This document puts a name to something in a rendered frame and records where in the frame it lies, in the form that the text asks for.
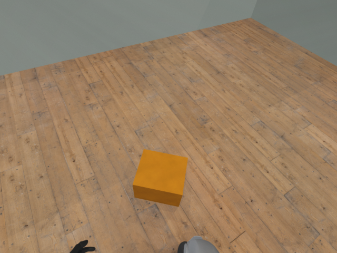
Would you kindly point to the robot right shin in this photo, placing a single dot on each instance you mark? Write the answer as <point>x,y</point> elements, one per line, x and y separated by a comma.
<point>196,237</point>

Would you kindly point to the carton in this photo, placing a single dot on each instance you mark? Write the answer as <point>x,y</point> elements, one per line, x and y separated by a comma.
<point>160,177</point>

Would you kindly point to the left robot hand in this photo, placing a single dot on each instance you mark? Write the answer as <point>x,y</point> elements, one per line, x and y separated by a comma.
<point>80,247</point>

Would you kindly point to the right robot thigh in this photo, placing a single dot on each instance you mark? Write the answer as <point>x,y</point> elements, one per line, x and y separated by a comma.
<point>199,246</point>

